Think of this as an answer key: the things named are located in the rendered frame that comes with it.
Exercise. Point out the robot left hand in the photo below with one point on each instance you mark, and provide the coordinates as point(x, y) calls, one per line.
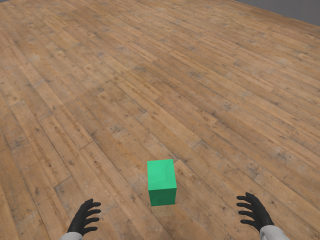
point(79, 221)

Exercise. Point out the robot right hand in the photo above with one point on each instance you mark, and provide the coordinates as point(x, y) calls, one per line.
point(259, 213)

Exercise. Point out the carton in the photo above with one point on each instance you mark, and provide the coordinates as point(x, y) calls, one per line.
point(162, 185)

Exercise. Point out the right robot forearm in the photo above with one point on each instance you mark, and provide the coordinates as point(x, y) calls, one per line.
point(271, 232)

